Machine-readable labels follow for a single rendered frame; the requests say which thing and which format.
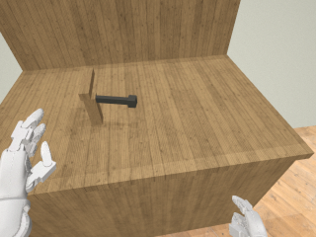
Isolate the left robot hand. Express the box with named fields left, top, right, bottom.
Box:
left=0, top=108, right=56, bottom=199

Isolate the counter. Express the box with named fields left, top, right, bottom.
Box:
left=0, top=0, right=314, bottom=237

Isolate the robot left forearm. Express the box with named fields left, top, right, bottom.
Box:
left=0, top=197, right=33, bottom=237

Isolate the right robot hand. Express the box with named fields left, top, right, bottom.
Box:
left=228, top=196, right=268, bottom=237

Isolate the tap lever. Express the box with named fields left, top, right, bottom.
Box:
left=95, top=95, right=137, bottom=109

